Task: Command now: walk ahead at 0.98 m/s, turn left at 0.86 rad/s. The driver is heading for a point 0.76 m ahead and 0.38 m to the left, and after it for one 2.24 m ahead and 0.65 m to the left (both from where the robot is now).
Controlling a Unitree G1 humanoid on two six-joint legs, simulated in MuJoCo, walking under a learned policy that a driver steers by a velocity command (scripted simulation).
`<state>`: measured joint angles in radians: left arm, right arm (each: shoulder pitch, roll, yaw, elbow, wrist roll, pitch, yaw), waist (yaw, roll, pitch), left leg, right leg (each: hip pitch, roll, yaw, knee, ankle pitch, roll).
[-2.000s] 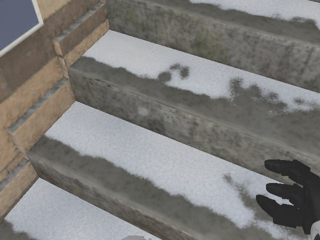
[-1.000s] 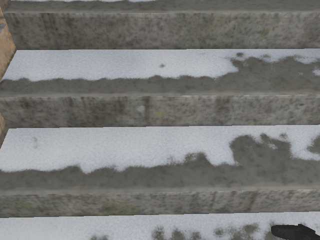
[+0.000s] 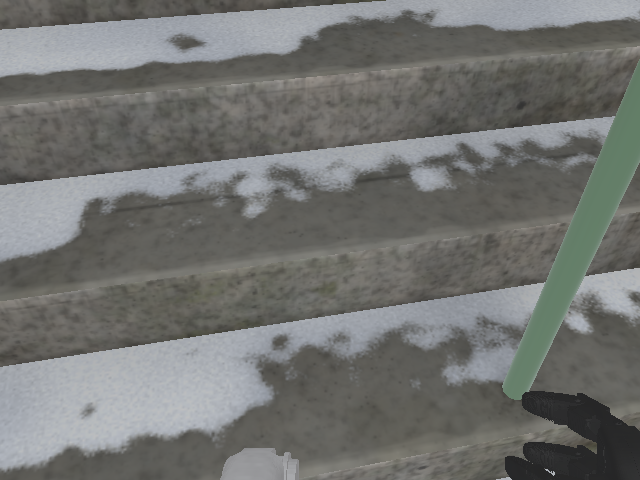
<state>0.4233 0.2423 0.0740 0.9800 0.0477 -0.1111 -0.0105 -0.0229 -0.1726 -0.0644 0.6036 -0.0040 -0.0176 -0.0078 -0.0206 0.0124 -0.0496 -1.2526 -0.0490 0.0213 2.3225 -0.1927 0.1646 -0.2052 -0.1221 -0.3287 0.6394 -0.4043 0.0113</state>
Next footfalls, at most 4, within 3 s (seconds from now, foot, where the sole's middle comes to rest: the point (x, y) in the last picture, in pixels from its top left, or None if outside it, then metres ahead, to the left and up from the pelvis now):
0.20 left None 0.28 0.03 -0.59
0.60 right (336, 370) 0.62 -0.01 -0.43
0.96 left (78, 236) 0.78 0.43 -0.26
1.46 right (116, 61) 1.09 0.39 -0.10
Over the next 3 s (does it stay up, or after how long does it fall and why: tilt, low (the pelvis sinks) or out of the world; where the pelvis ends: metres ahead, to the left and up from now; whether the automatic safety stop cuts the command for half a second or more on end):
stays up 1.05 0.44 0.67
